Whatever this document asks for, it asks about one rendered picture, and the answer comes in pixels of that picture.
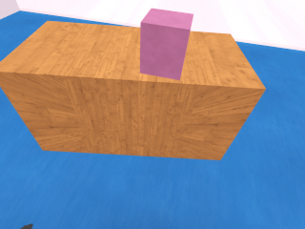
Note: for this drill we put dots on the pedestal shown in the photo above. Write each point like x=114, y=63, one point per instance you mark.
x=78, y=88

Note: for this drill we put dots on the carton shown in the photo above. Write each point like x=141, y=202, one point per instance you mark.
x=164, y=37

